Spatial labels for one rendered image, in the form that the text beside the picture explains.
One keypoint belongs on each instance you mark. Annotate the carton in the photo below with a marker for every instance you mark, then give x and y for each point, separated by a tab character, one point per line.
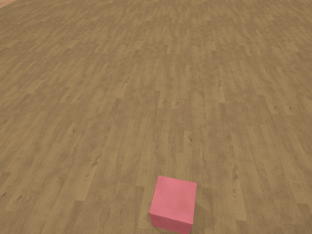
173	204

